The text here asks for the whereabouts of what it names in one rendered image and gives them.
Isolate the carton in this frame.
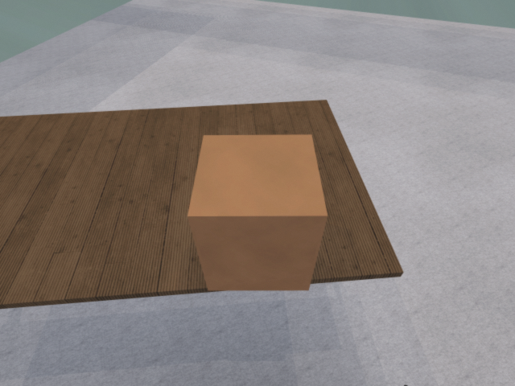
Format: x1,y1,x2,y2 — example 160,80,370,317
187,134,328,290

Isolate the table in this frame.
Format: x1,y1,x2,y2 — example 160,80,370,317
0,100,404,309

